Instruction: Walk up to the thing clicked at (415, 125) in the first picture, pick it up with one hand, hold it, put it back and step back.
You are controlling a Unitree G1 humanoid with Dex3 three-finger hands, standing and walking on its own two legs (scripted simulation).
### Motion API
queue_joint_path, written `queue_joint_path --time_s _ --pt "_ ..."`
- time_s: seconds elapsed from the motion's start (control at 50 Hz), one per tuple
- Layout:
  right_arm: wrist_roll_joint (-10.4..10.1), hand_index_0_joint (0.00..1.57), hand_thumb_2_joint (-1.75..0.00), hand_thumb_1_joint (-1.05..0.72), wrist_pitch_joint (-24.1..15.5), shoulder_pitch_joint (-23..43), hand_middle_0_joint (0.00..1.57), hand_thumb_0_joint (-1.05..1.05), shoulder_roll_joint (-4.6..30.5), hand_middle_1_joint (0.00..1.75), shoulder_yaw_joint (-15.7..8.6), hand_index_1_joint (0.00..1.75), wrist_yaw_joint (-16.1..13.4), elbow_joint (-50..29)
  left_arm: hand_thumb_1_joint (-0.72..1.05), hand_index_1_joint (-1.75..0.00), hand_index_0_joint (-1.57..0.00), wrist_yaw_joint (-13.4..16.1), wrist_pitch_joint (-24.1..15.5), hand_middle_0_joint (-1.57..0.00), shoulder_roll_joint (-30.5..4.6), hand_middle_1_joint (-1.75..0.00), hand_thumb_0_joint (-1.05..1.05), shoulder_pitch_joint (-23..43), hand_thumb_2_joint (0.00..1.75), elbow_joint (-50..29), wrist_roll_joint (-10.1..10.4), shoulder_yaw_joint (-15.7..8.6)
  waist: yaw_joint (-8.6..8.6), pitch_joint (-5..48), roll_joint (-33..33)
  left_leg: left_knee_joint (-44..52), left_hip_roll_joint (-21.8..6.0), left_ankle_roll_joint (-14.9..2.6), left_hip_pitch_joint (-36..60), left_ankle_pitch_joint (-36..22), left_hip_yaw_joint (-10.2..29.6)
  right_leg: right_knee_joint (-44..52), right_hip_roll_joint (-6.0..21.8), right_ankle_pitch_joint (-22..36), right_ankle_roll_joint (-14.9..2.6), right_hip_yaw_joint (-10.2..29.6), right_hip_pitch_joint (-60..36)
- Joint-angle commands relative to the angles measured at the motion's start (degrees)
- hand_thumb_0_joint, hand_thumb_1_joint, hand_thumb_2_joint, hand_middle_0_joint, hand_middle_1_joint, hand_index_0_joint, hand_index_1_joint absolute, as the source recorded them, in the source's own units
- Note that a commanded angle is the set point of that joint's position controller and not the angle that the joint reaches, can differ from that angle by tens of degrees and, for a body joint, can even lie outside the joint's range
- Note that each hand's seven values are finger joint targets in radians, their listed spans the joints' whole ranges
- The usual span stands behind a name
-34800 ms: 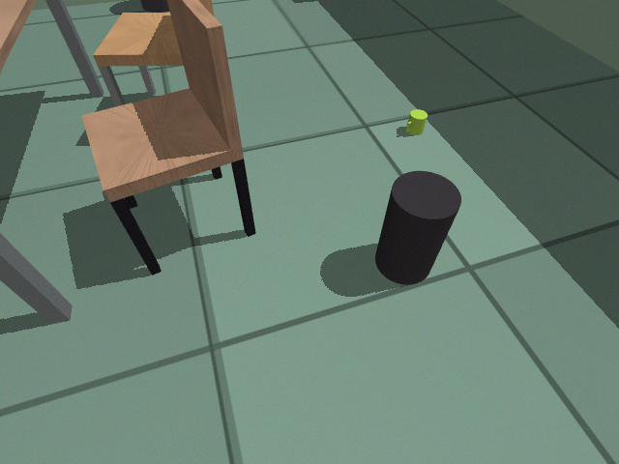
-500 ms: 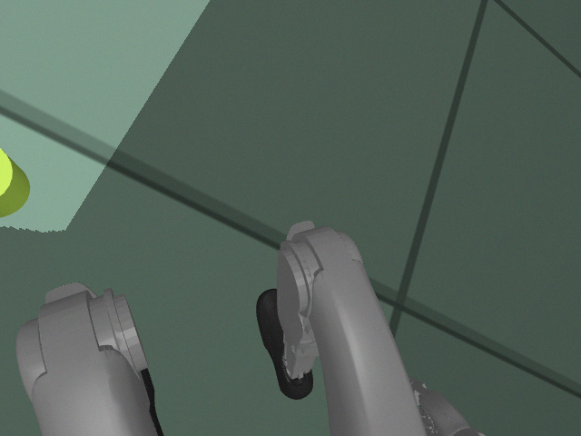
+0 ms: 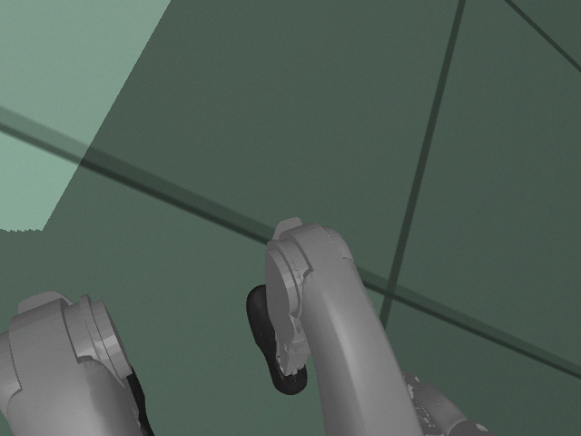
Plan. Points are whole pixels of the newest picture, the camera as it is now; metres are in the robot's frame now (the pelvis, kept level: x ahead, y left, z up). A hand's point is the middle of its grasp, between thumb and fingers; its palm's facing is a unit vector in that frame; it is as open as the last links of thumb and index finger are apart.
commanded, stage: close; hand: left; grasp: from above
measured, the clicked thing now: out of the picture +0.47 +0.33 -0.26
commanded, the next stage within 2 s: settle in 1.50 s
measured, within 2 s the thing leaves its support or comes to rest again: leaves its support in 1.94 s
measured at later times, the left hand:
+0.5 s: hand out of the picture +0.45 +0.32 -0.22, palm faces -0.44 -0.12 -0.89, open 12.7 cm
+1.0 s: hand out of the picture +0.45 +0.32 -0.22, palm faces -0.44 -0.12 -0.89, open 12.4 cm
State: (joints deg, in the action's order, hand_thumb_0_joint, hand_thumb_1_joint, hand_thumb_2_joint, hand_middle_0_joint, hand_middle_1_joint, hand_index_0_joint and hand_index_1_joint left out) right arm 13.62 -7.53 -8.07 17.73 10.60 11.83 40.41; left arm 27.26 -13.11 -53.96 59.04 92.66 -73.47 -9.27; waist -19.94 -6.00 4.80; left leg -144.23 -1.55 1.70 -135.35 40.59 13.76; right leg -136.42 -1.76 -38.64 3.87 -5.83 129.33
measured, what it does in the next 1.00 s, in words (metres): stands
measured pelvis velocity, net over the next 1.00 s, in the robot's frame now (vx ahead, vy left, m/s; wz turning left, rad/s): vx -0.01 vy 0.00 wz -0.03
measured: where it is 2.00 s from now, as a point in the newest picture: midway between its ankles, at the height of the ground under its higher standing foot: (212, 393)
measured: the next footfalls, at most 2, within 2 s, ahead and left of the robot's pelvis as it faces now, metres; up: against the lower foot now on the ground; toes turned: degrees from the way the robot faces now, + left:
none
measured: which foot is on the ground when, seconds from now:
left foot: down 0.00-1.00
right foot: down 0.00-1.00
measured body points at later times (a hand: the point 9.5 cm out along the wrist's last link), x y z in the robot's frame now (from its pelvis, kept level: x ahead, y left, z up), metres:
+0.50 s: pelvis -0.01 +0.01 -0.01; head +0.25 +0.11 +0.34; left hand +0.47 +0.33 -0.17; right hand +0.04 -0.25 -0.07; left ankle +0.06 +0.14 -0.27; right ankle +0.11 -0.13 -0.27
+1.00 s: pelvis -0.01 +0.00 +0.00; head +0.25 +0.12 +0.35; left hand +0.47 +0.33 -0.17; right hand +0.03 -0.25 -0.07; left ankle +0.06 +0.14 -0.27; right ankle +0.11 -0.13 -0.27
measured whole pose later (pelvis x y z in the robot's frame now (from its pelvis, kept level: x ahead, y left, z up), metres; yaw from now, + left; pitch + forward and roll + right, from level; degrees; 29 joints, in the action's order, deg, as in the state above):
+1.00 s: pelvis -0.01 +0.00 +0.00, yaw -2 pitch +28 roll -13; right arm 14.7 -11.7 -7.8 19.0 14.8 13.0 38.9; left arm 32.4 -14.0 -56.9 62.0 100.3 -75.0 -5.5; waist -21.2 -6.9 5.8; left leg -145.4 -1.8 1.0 -135.0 39.9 15.0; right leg -136.0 -2.7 -37.1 4.3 -6.8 128.2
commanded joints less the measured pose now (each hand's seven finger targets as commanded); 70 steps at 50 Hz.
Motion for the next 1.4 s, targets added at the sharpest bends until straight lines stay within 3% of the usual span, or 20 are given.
queue_joint_path --time_s 0.0,0.08,0.12,0.16,0.26,0.28,0.32,0.34,0.46,0.54,0.58,0.6,0.78,0.8,0.94,0.98,1.06,1.12,1.3,1.38 --pt "-0.14 0.20 -0.90 -0.89 -0.19 -12.41 0.20 0.00 17.04 0.30 -4.74 0.30 -0.52 1.32 -0.49 -1.07 -0.08 2.89 -1.63 -0.09 -13.94 -1.06 0.00 15.48 1.09 -7.49 0.28 -0.51 -1.43 38.04 -26.06 13.33 -0.17 -2.34 29.24 -12.22 -7.89 12.11 -2.19 14.31 -5.04 -7.48 -19.87" --pt "0.39 0.20 -0.90 -0.89 -0.63 -11.26 0.20 0.00 17.24 0.30 -4.40 0.30 -0.22 1.05 -0.31 -1.09 -0.19 4.96 -2.07 -0.18 -13.91 -1.11 0.00 16.28 1.05 -7.36 -1.34 0.02 -2.01 37.77 -27.56 13.36 -0.41 -1.96 31.54 -12.21 -7.59 11.10 -2.41 14.28 -5.10 -8.18 -18.06" --pt "0.39 0.20 -0.90 -0.88 -0.74 -10.61 0.20 0.00 17.47 0.30 -4.28 0.30 -0.24 0.91 -0.29 -1.08 -0.20 6.18 -1.90 -0.18 -13.52 -1.10 0.00 15.79 1.03 -6.97 -1.36 -0.09 -1.61 38.30 -28.00 13.66 -0.38 -1.94 31.30 -12.66 -7.36 11.05 -2.43 14.87 -5.05 -8.41 -18.30" --pt "0.60 0.20 -0.90 -0.89 -1.41 -10.14 0.20 0.00 17.28 0.30 -3.65 0.30 0.10 0.61 -0.29 -1.07 -0.20 6.74 -1.25 -0.17 -10.99 -1.09 0.00 16.42 1.00 -3.53 -1.90 2.54 -2.89 35.14 -27.22 13.32 -0.33 -2.13 29.24 -10.99 -7.57 11.06 -2.46 13.84 -4.88 -8.41 -16.80" --pt "0.52 0.20 -0.90 -0.89 -2.88 -9.90 0.20 0.00 18.28 0.30 -3.24 0.30 0.46 0.62 -0.25 -1.06 -0.23 7.82 0.29 -0.20 -11.39 -1.09 0.00 16.42 0.96 0.36 -1.73 3.11 -2.79 32.46 -25.83 13.90 -0.30 -2.39 27.71 -8.89 -7.21 11.69 -2.58 11.79 -4.83 -8.50 -15.38" --pt "0.86 0.20 -0.90 -0.89 -3.10 -10.17 0.20 0.00 18.64 0.30 -3.28 0.30 0.41 0.60 -0.24 -1.06 -0.24 8.37 0.06 -0.20 -14.09 -1.10 0.00 18.55 0.96 -1.55 -1.31 0.91 -3.34 33.42 -24.34 13.67 -0.44 -2.55 26.98 -8.63 -6.83 11.80 -2.66 11.67 -4.64 -8.83 -16.15" --pt "0.57 0.20 -0.90 -0.89 -3.52 -10.26 0.20 0.00 18.91 0.30 -3.16 0.30 0.56 0.00 -0.20 -1.07 -0.27 8.34 0.52 -0.24 -13.96 -1.11 0.00 17.72 0.97 0.45 -1.57 0.74 -3.33 33.21 -24.31 13.80 -0.37 -2.43 27.47 -8.84 -6.71 11.22 -2.52 11.68 -4.75 -8.82 -16.04" --pt "0.82 0.20 -0.90 -0.89 -3.82 -10.13 0.20 0.00 18.62 0.30 -3.03 0.30 0.82 -0.27 -0.18 -1.07 -0.28 7.96 0.68 -0.25 -11.55 -1.10 0.00 18.10 0.97 0.82 -1.58 2.39 -4.07 32.99 -24.37 13.53 -0.30 -2.47 27.70 -8.82 -6.86 11.28 -2.55 11.91 -4.67 -8.70 -16.13" --pt "0.46 0.20 -0.90 -0.89 -4.66 -10.24 0.20 0.00 18.90 0.30 -1.87 0.30 0.85 -0.48 -0.13 -1.08 -0.32 7.63 0.35 -0.29 -15.24 -1.11 0.00 18.94 0.98 2.16 -0.64 1.10 -4.10 32.70 -22.29 13.20 -0.49 -2.90 25.34 -7.79 -6.24 12.21 -2.63 11.03 -4.30 -8.71 -17.34" --pt "0.71 0.20 -0.90 -0.90 -4.56 -10.62 0.20 0.00 19.07 0.30 -1.57 0.30 0.73 -0.79 -0.14 -1.08 -0.32 7.28 -0.11 -0.29 -14.98 -1.11 0.00 18.25 0.97 2.00 -0.52 1.53 -4.16 33.27 -22.46 13.17 -0.46 -2.89 25.72 -8.44 -6.41 12.26 -2.84 11.55 -4.31 -8.64 -18.69" --pt "0.64 0.20 -0.90 -0.90 -4.96 -9.63 0.20 0.00 19.02 0.30 -1.61 0.30 0.82 -1.22 -0.16 -1.06 -0.31 6.77 -0.12 -0.28 -12.98 -1.09 0.00 17.94 0.95 2.27 0.03 3.43 -4.33 32.39 -22.49 12.60 -0.49 -2.91 25.53 -7.52 -6.56 12.24 -2.93 11.04 -4.28 -8.56 -17.86" --pt "0.57 0.20 -0.90 -0.90 -4.75 -10.47 0.20 0.00 19.12 0.30 -1.38 0.30 0.63 -0.55 -0.16 -1.07 -0.30 7.16 -0.40 -0.28 -15.52 -1.10 0.00 18.09 0.97 1.11 -0.25 1.92 -4.02 33.47 -23.09 13.15 -0.61 -2.78 26.46 -8.78 -6.34 12.58 -3.01 12.05 -4.25 -8.80 -18.82" --pt "0.96 0.20 -0.90 -0.90 -4.75 -9.82 0.20 0.00 19.09 0.30 -1.22 0.30 0.78 -1.07 -0.09 -1.06 -0.37 6.89 -0.89 -0.34 -13.58 -1.08 0.00 17.00 0.97 1.54 -0.56 3.85 -4.35 30.87 -23.84 13.55 -0.53 -2.47 26.03 -6.89 -6.26 11.89 -2.93 10.59 -4.47 -9.17 -17.26" --pt "0.57 0.20 -0.90 -0.90 -4.45 -10.12 0.20 0.00 19.29 0.30 -1.33 0.30 0.44 -0.78 -0.10 -1.05 -0.36 7.30 -1.05 -0.34 -15.71 -1.08 0.00 17.32 0.97 0.36 -0.38 2.50 -3.78 32.13 -24.11 14.12 -0.76 -2.45 26.11 -7.68 -6.17 12.69 -3.26 11.22 -4.52 -9.03 -18.95" --pt "0.65 0.20 -0.90 -0.90 -4.56 -9.47 0.20 0.00 19.22 0.30 -1.46 0.30 0.36 -1.13 -0.04 -1.06 -0.40 7.65 -0.46 -0.38 -14.44 -1.09 0.00 17.19 0.99 0.97 -0.60 3.71 -3.43 32.56 -25.11 13.87 -0.75 -2.30 26.30 -7.78 -6.26 12.20 -3.17 11.31 -4.72 -8.66 -18.29" --pt "0.84 0.20 -0.90 -0.90 -4.77 -10.55 0.20 0.00 19.09 0.30 -1.22 0.30 0.67 -0.81 -0.03 -1.07 -0.41 7.71 -0.29 -0.38 -13.29 -1.09 0.00 17.79 0.98 1.23 -0.67 3.88 -4.57 32.19 -23.75 13.19 -0.64 -2.41 26.24 -8.96 -5.99 11.88 -2.95 12.70 -4.36 -9.39 -17.96" --pt "0.66 0.20 -0.90 -0.90 -4.87 -10.32 0.20 0.00 19.42 0.30 -1.35 0.30 0.46 -0.98 0.02 -1.07 -0.45 7.83 -0.24 -0.43 -14.62 -1.10 0.00 17.47 1.00 1.71 -0.23 3.01 -3.94 32.16 -24.00 13.99 -0.70 -2.26 26.50 -8.62 -5.85 12.23 -2.99 12.05 -4.51 -9.39 -17.98" --pt "0.85 0.20 -0.90 -0.90 -5.16 -9.64 0.20 0.00 19.43 0.30 -1.38 0.30 0.72 -1.44 0.05 -1.09 -0.47 7.37 -0.06 -0.44 -12.44 -1.12 0.00 17.72 1.01 2.60 -0.14 5.03 -4.81 30.36 -24.15 13.89 -0.59 -2.38 25.73 -6.32 -6.24 12.44 -2.94 10.46 -4.57 -8.97 -17.39" --pt "0.37 0.20 -0.90 -0.90 -4.95 -10.87 0.20 0.00 19.53 0.30 -1.40 0.30 0.47 -1.11 0.13 -1.10 -0.53 7.59 0.12 -0.50 -14.08 -1.12 0.00 18.39 1.04 0.38 0.26 3.74 -4.32 33.90 -23.24 13.62 -0.77 -2.44 26.87 -10.25 -5.88 12.53 -3.07 13.86 -4.31 -9.16 -19.43" --pt "0.33 0.20 -0.90 -0.90 -5.07 -9.90 0.20 0.00 19.53 0.30 -1.15 0.30 0.38 -1.38 0.15 -1.11 -0.54 7.46 0.04 -0.52 -14.21 -1.14 0.00 18.41 1.06 1.86 0.69 3.89 -4.25 31.28 -23.15 13.99 -0.77 -2.29 25.90 -7.93 -5.76 12.57 -2.85 11.61 -4.49 -9.26 -17.64"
